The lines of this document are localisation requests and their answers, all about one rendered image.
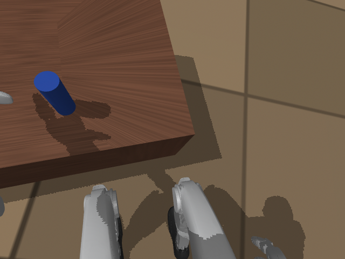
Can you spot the left robot hand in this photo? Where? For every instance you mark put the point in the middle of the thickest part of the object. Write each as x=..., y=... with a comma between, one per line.
x=5, y=98

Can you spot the right robot hand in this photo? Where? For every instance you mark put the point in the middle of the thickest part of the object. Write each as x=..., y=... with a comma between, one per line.
x=266, y=246

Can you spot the can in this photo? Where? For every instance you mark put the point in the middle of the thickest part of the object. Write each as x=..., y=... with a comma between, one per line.
x=50, y=86

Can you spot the right robot foot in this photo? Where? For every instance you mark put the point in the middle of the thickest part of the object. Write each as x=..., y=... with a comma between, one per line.
x=179, y=254

